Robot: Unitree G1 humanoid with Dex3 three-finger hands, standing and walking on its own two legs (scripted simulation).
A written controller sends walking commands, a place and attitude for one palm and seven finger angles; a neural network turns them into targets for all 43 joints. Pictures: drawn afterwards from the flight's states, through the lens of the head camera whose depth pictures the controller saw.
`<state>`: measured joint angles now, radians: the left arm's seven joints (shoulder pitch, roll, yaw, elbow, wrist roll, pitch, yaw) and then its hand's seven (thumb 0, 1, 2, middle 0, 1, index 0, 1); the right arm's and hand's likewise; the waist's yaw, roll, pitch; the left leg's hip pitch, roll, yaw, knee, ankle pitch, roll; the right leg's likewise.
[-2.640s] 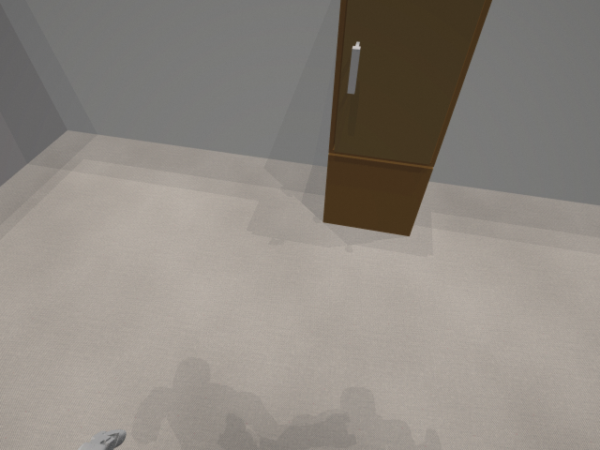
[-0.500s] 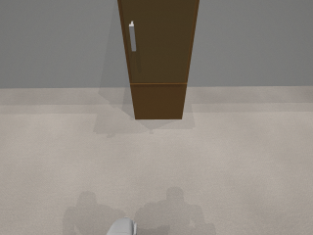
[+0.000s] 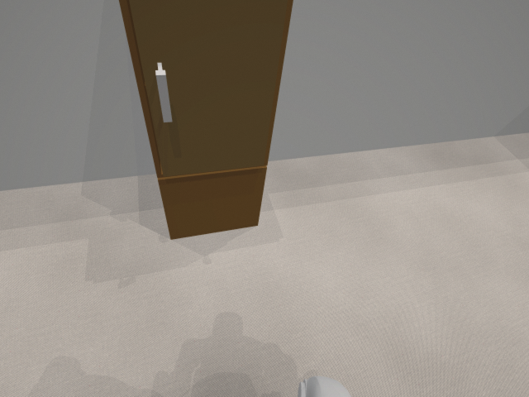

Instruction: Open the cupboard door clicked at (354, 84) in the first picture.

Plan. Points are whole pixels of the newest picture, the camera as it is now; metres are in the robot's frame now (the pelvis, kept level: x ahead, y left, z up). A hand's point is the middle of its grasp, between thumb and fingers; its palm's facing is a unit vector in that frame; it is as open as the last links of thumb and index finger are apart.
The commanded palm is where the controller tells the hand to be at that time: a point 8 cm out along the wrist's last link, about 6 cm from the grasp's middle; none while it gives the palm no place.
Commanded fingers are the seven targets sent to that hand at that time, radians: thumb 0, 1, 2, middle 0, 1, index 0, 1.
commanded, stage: walk to a spot facing it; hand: left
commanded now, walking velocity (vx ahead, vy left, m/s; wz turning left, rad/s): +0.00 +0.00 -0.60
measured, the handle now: (163, 92) +0.78 +0.33 -0.01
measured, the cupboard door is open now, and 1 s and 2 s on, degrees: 0 0 0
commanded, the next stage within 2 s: none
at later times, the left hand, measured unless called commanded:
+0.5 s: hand (207, 352) +0.22 +0.11 -0.18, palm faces -0.32 -0.93 -0.19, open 7.4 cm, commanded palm none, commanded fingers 0.00 0.90 0.90 -0.20 -0.30 -0.20 -0.30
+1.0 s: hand (170, 339) +0.24 +0.19 -0.18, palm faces -0.49 -0.85 -0.19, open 7.4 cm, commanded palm none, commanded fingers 0.00 0.90 0.90 -0.20 -0.30 -0.20 -0.30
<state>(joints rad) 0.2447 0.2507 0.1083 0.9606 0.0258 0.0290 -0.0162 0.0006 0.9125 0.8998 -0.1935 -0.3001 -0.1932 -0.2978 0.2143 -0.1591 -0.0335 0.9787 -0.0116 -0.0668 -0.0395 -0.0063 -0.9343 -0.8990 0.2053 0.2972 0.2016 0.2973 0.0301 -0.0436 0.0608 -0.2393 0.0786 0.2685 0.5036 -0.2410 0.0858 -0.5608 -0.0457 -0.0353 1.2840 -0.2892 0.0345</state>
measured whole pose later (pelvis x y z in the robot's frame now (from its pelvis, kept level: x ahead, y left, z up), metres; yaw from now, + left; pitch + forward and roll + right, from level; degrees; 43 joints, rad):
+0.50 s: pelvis +0.05 -0.01 -0.02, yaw -18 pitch +1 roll -1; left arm 0.11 0.15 0.06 0.90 0.02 0.04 -0.01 0.00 0.91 0.90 -0.20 -0.30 -0.20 -0.30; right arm 0.35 -0.16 -0.06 1.02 -0.02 0.01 0.00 0.01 -0.91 -0.90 0.20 0.30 0.20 0.30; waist -0.05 0.04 0.09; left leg -0.27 0.23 0.47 0.83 -0.49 -0.01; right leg -0.34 -0.03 -0.13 0.68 -0.34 -0.02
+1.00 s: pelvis +0.07 +0.04 +0.00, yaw -36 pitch -1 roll -2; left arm 0.22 0.27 0.11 0.92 0.03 0.08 -0.02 0.00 0.91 0.90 -0.20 -0.30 -0.20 -0.30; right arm 0.14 -0.18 -0.02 0.86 -0.02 0.01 -0.03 0.01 -0.91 -0.90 0.20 0.30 0.20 0.30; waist 0.04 -0.06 0.06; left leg -0.26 0.08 0.13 0.56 -0.29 0.03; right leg -0.50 0.03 0.04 1.09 -0.42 0.06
